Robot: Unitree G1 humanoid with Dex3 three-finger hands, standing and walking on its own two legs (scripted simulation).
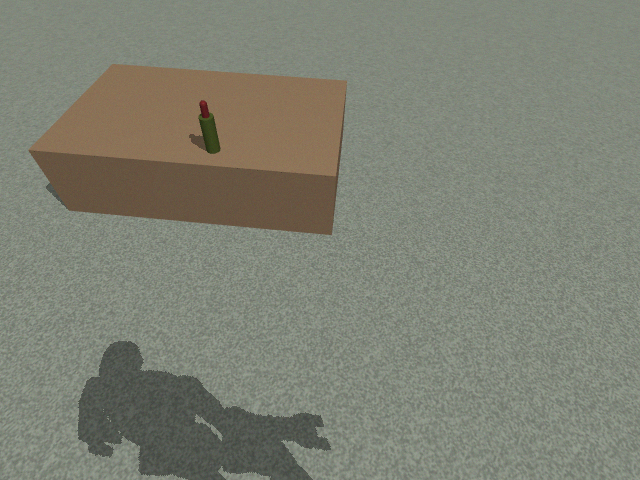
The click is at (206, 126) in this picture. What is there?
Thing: necked bottle
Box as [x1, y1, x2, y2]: [198, 100, 219, 153]
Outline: 202,100 199,103 201,113 198,117 206,149 208,152 214,153 219,150 219,144 213,115 208,112 206,103
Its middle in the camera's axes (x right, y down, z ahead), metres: -0.40 -0.40 +1.41
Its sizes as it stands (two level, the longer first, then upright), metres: 0.053 0.053 0.207
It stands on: a support 0.33 m high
